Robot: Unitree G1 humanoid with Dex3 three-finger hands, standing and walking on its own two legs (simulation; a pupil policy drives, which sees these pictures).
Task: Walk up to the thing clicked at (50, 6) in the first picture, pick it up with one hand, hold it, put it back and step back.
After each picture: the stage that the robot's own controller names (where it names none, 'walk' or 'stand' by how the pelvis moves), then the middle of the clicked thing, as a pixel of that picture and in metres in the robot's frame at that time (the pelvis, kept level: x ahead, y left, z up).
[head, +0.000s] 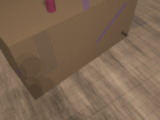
stand; (50, 3) +1.05 +0.25 -0.06
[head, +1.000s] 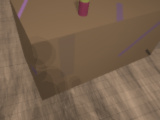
walk; (83, 6) +0.97 +0.01 -0.05
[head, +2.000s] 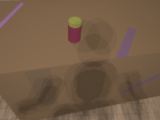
rise first; (74, 30) +0.65 +0.05 -0.03
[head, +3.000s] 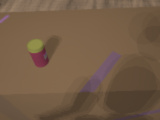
stand; (38, 53) +0.49 +0.24 -0.03
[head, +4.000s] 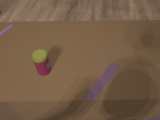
stand; (42, 62) +0.49 +0.21 -0.06
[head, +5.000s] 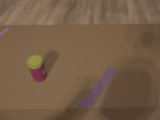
stand; (37, 68) +0.47 +0.23 -0.07
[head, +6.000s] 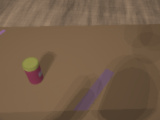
stand; (33, 71) +0.45 +0.24 -0.07
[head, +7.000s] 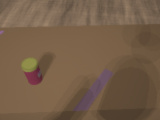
stand; (32, 71) +0.45 +0.25 -0.07
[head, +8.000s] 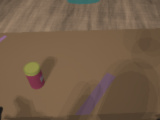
rise first; (34, 75) +0.44 +0.25 -0.06
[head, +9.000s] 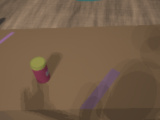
go down; (40, 70) +0.46 +0.24 -0.06
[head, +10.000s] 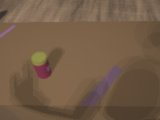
go down; (41, 65) +0.47 +0.23 -0.05
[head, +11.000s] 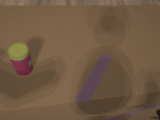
go down; (21, 60) +0.44 +0.21 -0.01
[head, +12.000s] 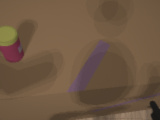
close in; (10, 45) +0.46 +0.23 +0.01
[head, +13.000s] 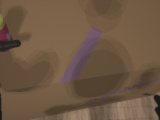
close; out of the picture +0.49 +0.23 +0.04
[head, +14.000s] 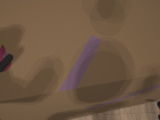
lift; out of the picture +0.43 +0.25 +0.03
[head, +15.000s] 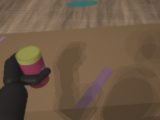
lift; (34, 67) +0.33 +0.17 +0.14
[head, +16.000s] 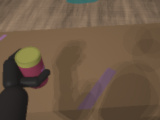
hold; (33, 68) +0.33 +0.17 +0.14
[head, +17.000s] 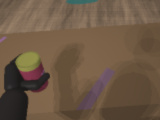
hold; (33, 72) +0.33 +0.17 +0.12
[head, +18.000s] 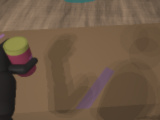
crouch; (21, 57) +0.37 +0.21 +0.14
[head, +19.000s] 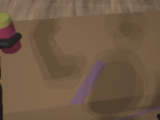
lower; (5, 34) +0.46 +0.23 +0.14
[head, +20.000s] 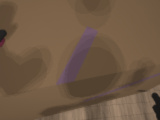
lower; out of the picture +0.51 +0.24 +0.04
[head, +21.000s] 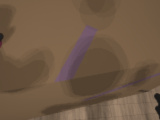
lower; out of the picture +0.49 +0.25 +0.04
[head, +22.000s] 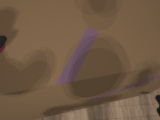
lower; out of the picture +0.49 +0.24 +0.04
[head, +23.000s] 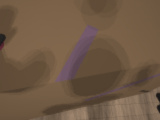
lower; out of the picture +0.49 +0.24 +0.04
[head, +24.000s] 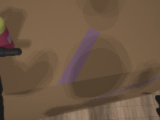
open; out of the picture +0.48 +0.22 +0.04
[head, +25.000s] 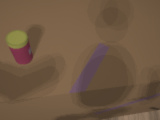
sink last; (20, 48) +0.47 +0.21 +0.00
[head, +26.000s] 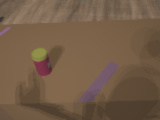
stand; (42, 62) +0.48 +0.22 -0.02
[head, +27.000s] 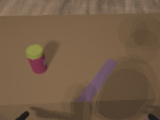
stand; (37, 59) +0.47 +0.21 -0.02
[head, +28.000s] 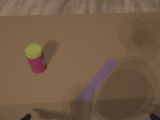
stand; (36, 59) +0.47 +0.22 -0.01
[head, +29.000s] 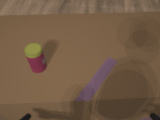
stand; (36, 58) +0.47 +0.22 -0.01
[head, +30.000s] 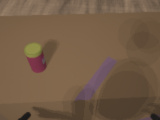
stand; (36, 58) +0.47 +0.22 -0.01
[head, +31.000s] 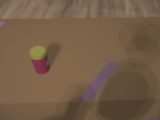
stand; (40, 60) +0.48 +0.21 -0.03
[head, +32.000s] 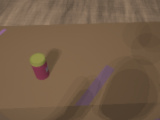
walk; (40, 66) +0.48 +0.22 -0.06
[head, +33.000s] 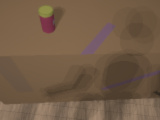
walk; (47, 19) +0.67 +0.19 -0.04
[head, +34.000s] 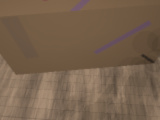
walk; out of the picture +1.01 +0.31 -0.04
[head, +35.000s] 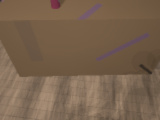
stand; out of the picture +1.08 +0.22 -0.07
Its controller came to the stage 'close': yes
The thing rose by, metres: 0.21
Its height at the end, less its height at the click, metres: +0.00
